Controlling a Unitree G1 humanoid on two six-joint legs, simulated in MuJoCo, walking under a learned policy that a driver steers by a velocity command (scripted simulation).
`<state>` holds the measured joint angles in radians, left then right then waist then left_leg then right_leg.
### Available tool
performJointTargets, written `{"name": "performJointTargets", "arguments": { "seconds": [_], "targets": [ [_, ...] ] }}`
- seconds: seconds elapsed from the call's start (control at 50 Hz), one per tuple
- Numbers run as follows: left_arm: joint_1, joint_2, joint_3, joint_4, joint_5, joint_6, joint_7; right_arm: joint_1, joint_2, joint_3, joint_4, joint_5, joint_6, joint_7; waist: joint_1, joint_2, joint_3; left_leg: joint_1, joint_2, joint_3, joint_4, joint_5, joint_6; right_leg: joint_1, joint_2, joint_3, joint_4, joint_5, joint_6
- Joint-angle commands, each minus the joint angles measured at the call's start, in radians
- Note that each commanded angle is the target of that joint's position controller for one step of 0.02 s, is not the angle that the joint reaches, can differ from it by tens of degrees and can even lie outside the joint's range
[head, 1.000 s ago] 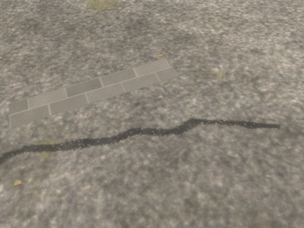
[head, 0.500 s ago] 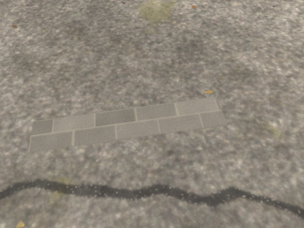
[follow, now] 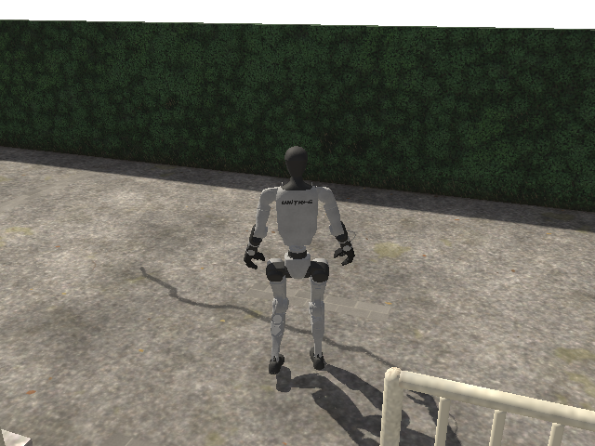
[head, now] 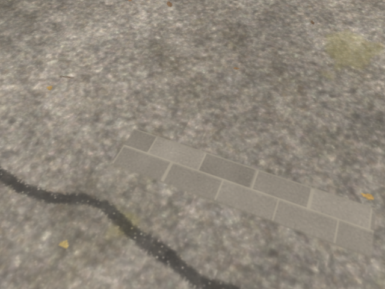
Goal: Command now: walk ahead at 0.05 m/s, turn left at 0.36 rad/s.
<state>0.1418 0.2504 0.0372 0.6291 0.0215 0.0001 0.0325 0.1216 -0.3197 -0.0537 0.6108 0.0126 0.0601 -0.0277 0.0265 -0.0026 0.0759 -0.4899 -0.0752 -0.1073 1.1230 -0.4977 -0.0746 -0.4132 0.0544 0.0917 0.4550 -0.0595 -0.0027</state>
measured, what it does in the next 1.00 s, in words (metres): walks ahead, turning right: left foot, then right foot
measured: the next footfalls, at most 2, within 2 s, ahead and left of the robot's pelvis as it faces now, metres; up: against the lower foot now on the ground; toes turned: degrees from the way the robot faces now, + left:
left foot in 0.14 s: +0.03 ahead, +0.10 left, +0.00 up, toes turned +0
right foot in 0.64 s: +0.40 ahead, -0.16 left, +0.00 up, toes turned -14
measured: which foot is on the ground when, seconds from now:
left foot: up 0.00-0.12, down 0.14-0.66, up 0.68-1.00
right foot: down 0.00-0.14, up 0.16-0.62, down 0.64-1.00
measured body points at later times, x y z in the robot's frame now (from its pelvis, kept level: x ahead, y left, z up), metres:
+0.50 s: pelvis +0.14 -0.01 +0.01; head +0.14 +0.01 +0.46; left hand +0.32 +0.25 -0.10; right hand +0.12 -0.29 -0.10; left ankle -0.01 +0.10 -0.73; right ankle +0.27 -0.16 -0.67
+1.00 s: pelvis +0.55 -0.15 -0.01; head +0.59 -0.15 +0.44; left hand +0.64 +0.12 -0.13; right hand +0.67 -0.43 -0.09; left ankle +0.85 -0.10 -0.67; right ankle +0.36 -0.15 -0.73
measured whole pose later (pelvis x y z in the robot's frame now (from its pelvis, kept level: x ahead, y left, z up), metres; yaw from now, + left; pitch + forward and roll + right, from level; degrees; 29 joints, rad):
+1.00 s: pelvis +0.55 -0.15 -0.01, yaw -17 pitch +2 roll -1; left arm 0.44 0.30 0.04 0.84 0.00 -0.12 -0.02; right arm 0.11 -0.27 0.01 0.67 -0.02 -0.06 0.06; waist 0.04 0.01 0.03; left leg -0.81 0.10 0.08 0.66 0.14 0.08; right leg 0.23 0.15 0.04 0.06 -0.32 -0.13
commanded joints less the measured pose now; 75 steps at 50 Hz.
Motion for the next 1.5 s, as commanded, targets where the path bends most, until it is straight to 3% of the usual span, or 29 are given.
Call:
{"name": "performJointTargets", "arguments": {
  "seconds": [0.02,0.12,0.14,0.16,0.18,0.22,0.24,0.26,0.34,0.54,0.62,0.66,0.68,0.7,0.74,0.8,0.88,1.02,1.08,1.1,1.12,1.14,1.16,1.18,1.2,1.26,1.34,1.42,1.5],
  "targets": [
    [-0.040,0.149,0.045,-0.064,-0.010,0.002,-0.002,0.089,-0.027,0.002,-0.032,-0.006,-0.014,0.004,-0.032,-0.158,-0.226,0.104,0.023,0.065,-0.212,0.002,0.011,0.190,-0.203,0.219,-0.145,0.081,-0.210],
    [0.008,0.197,0.062,-0.039,-0.046,0.006,-0.007,0.297,-0.063,-0.005,0.068,-0.025,-0.032,0.034,-0.120,-0.232,-0.167,0.525,-0.018,0.212,-0.608,0.115,0.143,-0.145,-0.157,0.174,-0.249,-0.646,-0.079],
    [-0.032,0.141,0.049,-0.057,-0.040,-0.002,-0.005,0.392,-0.069,-0.006,0.108,-0.035,-0.046,0.029,-0.168,-0.110,-0.123,0.660,0.057,0.096,-0.717,0.035,0.186,-0.324,-0.090,0.086,-0.039,-0.622,-0.006],
    [-0.049,0.019,0.017,-0.091,-0.051,-0.027,-0.015,0.364,-0.142,-0.021,0.099,-0.031,-0.061,0.023,-0.137,0.222,-0.111,0.659,0.378,-0.369,-0.857,-0.310,0.278,-0.522,0.012,-0.104,0.398,-0.486,0.037],
    [-0.116,0.115,0.044,-0.130,-0.067,-0.060,-0.015,0.278,-0.193,-0.035,0.058,-0.035,-0.089,0.023,-0.128,0.173,0.014,0.481,0.478,-0.641,-1.007,-0.492,0.385,-0.662,-0.061,0.029,0.510,-0.360,0.015],
    [-0.035,0.151,0.057,-0.092,-0.056,-0.080,-0.019,0.145,-0.116,-0.014,0.033,-0.024,-0.138,0.014,-0.034,0.140,0.063,0.453,0.417,-0.493,-1.001,-0.273,0.327,-0.661,-0.114,0.047,0.579,-0.137,0.005],
    [0.002,0.133,0.050,-0.052,0.057,-0.041,-0.055,0.158,-0.120,-0.018,0.052,-0.051,-0.123,0.033,-0.021,0.099,0.016,0.373,0.312,-0.340,-1.024,-0.206,0.267,-0.525,-0.106,-0.029,0.561,-0.083,0.025],
    [0.034,0.128,0.055,-0.030,0.061,-0.021,-0.075,0.171,-0.108,-0.016,0.059,-0.049,-0.123,0.040,-0.019,0.125,0.009,0.323,0.256,-0.256,-1.031,-0.130,0.255,-0.442,-0.098,-0.072,0.587,-0.053,0.037],
    [-0.010,0.116,0.052,-0.020,0.009,0.006,-0.095,0.280,-0.095,-0.020,0.102,-0.035,-0.137,0.048,-0.065,0.125,0.012,0.379,0.254,-0.146,-1.061,-0.039,0.254,-0.442,-0.095,-0.070,0.566,0.007,0.050],
    [-0.229,0.095,0.023,-0.089,0.023,-0.007,-0.140,0.405,-0.092,-0.019,0.194,-0.061,-0.164,0.012,-0.151,0.102,0.121,0.655,0.358,0.125,-1.077,0.261,0.205,-0.522,-0.109,-0.146,0.342,-0.077,-0.071],
    [-0.019,0.119,0.025,-0.061,0.015,-0.012,-0.112,0.390,-0.161,-0.024,0.225,-0.069,-0.148,0.002,-0.002,0.159,-0.073,0.619,0.352,0.303,-0.620,1.496,0.169,-0.036,0.071,-0.325,0.293,-0.296,-0.197],
    [0.376,0.277,0.091,0.056,0.022,-0.026,-0.083,0.361,-0.151,-0.014,0.173,-0.043,-0.154,0.005,0.173,0.012,-0.319,0.158,0.282,0.311,0.002,1.184,0.126,0.636,-0.026,-0.008,0.135,-0.467,-0.282],
    [0.346,0.371,0.117,0.059,-0.004,-0.015,-0.071,0.299,-0.056,0.006,0.099,-0.037,-0.181,0.033,0.096,-0.291,-0.388,-0.228,0.036,0.212,0.377,0.147,0.065,0.837,-0.292,0.650,-0.111,-0.731,-0.395],
    [0.352,0.353,0.115,0.054,-0.011,-0.015,-0.068,0.161,-0.117,0.000,0.059,-0.048,-0.198,0.038,0.141,-0.111,-0.358,-0.380,0.056,0.021,0.451,0.177,0.089,0.842,-0.307,0.769,-0.176,-0.591,-0.402],
    [0.325,0.280,0.099,0.098,-0.007,-0.024,-0.045,0.104,-0.078,0.022,0.031,-0.050,-0.215,0.037,0.064,0.037,-0.140,-0.357,0.165,0.017,0.295,0.243,0.103,0.566,-0.259,0.526,-0.180,-0.310,-0.337],
    [0.197,0.164,0.052,0.083,-0.003,-0.051,-0.037,0.207,-0.042,0.036,0.067,-0.085,-0.153,0.049,-0.064,0.016,-0.048,-0.204,0.224,0.043,0.135,0.186,0.082,0.260,-0.153,0.291,-0.237,-0.266,-0.298],
    [0.244,0.168,0.043,0.119,-0.017,-0.104,-0.060,-0.001,-0.020,0.049,-0.008,-0.059,-0.121,0.066,-0.027,-0.028,0.089,-0.260,0.239,0.146,-0.135,0.399,0.088,0.149,-0.104,0.102,-0.381,0.001,-0.248],
    [0.295,0.230,0.041,0.178,-0.008,-0.138,-0.032,-0.040,-0.035,0.041,0.040,-0.020,-0.134,0.092,-0.028,-0.056,-0.021,0.010,0.041,0.257,-0.524,0.689,0.198,0.493,-0.161,-0.156,-0.382,0.892,-0.081],
    [0.217,0.266,0.055,0.165,0.043,-0.091,0.005,0.342,-0.124,0.002,0.166,-0.025,-0.119,0.069,-0.224,-0.105,-0.212,0.342,-0.067,0.261,-0.496,0.522,0.230,0.549,-0.206,-0.189,0.158,1.299,-0.030],
    [0.145,0.266,0.055,0.158,0.034,-0.077,0.012,0.546,-0.146,-0.016,0.227,-0.035,-0.119,0.053,-0.342,-0.055,-0.237,0.515,-0.011,0.191,-0.632,0.570,0.274,0.444,-0.157,-0.220,0.547,1.154,-0.020],
    [0.145,0.123,0.018,0.135,0.039,-0.091,-0.004,0.563,-0.183,-0.024,0.249,-0.040,-0.114,0.037,-0.252,0.160,-0.235,0.728,0.145,0.004,-0.487,0.741,0.283,0.120,-0.005,-0.188,0.949,-0.046,-0.033],
    [0.391,0.060,-0.003,0.109,-0.055,-0.102,-0.015,0.480,-0.272,-0.048,0.232,-0.063,-0.123,0.041,-0.075,0.434,-0.456,1.039,0.453,-0.628,-0.588,0.993,0.541,-0.260,0.108,-0.027,1.321,-0.544,0.021],
    [0.297,0.131,-0.013,0.120,-0.012,-0.109,-0.004,0.359,-0.189,-0.053,0.174,-0.032,-0.121,0.044,-0.111,0.065,-0.474,0.902,0.390,-0.592,-0.688,0.910,0.499,-0.226,0.029,0.038,1.246,-0.350,-0.027],
    [0.219,0.142,-0.015,0.107,-0.010,-0.111,-0.011,0.287,-0.128,-0.031,0.177,-0.023,-0.122,0.039,-0.066,-0.019,-0.286,0.690,0.368,-0.438,-0.723,0.832,0.460,-0.224,-0.025,0.015,1.155,-0.287,-0.033],
    [0.125,0.176,-0.005,0.064,-0.055,-0.125,-0.027,0.198,-0.032,0.000,0.112,-0.005,-0.152,0.057,-0.069,-0.135,-0.207,0.520,0.335,-0.392,-0.817,0.733,0.410,-0.164,-0.061,0.044,1.077,-0.331,-0.041],
    [0.109,0.150,-0.003,0.046,-0.044,-0.096,-0.032,0.152,-0.031,0.015,0.142,-0.007,-0.184,0.057,0.009,-0.039,-0.042,0.217,0.244,-0.171,-0.897,0.931,0.366,-0.093,-0.130,0.003,0.836,-0.280,-0.014],
    [0.040,0.063,-0.031,0.017,-0.009,-0.088,-0.022,0.165,-0.093,0.002,0.166,-0.005,-0.181,0.026,-0.009,0.010,-0.083,0.176,0.100,0.049,-0.864,1.196,0.274,-0.007,-0.073,-0.108,0.369,-0.045,0.039],
    [-0.110,0.072,-0.022,-0.014,-0.016,-0.095,-0.038,0.275,-0.093,0.000,0.204,0.008,-0.144,-0.007,-0.107,0.055,-0.142,0.353,0.113,0.028,-0.811,0.983,0.190,0.002,-0.021,-0.105,0.085,0.280,0.044],
    [-0.028,0.129,0.007,0.014,0.001,-0.119,-0.055,0.224,-0.076,-0.003,0.202,-0.015,-0.111,-0.019,-0.036,0.085,-0.144,0.426,0.150,-0.028,-0.627,0.983,0.168,0.071,-0.003,-0.091,-0.007,0.239,-0.020]
  ]
}}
